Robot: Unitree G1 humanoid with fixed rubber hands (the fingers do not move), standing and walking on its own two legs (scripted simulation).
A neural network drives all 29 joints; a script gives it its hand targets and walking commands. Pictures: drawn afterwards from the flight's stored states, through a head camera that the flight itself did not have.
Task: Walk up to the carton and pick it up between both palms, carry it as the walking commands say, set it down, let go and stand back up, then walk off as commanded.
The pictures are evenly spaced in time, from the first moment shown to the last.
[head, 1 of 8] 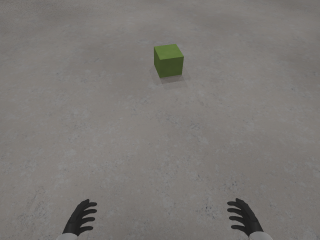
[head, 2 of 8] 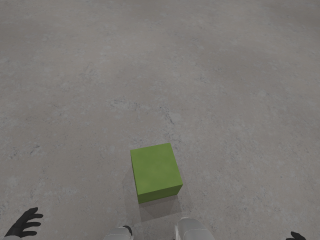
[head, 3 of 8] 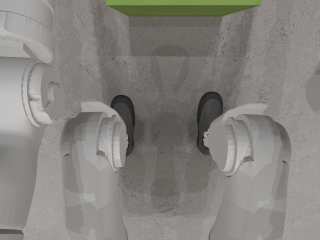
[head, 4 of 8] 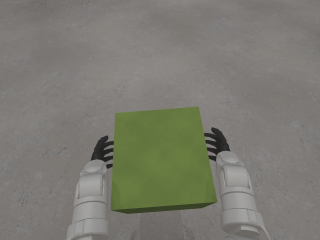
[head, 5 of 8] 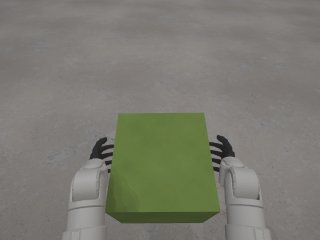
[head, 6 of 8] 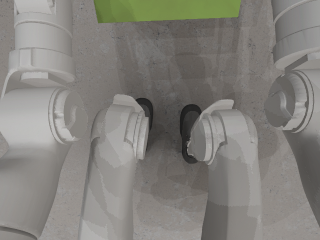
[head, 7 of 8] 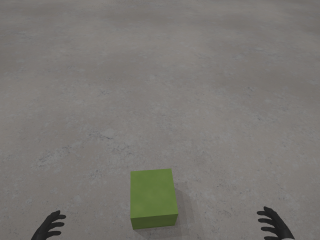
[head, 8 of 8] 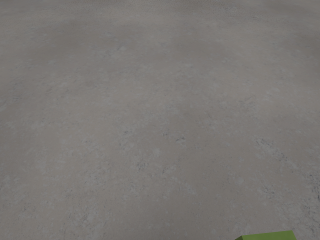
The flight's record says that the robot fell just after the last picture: no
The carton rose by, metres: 0.67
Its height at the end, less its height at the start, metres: +0.00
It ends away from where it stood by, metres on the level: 0.16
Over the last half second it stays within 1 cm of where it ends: yes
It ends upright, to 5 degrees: yes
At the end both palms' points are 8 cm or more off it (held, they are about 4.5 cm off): yes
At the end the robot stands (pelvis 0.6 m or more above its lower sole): yes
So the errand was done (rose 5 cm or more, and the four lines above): yes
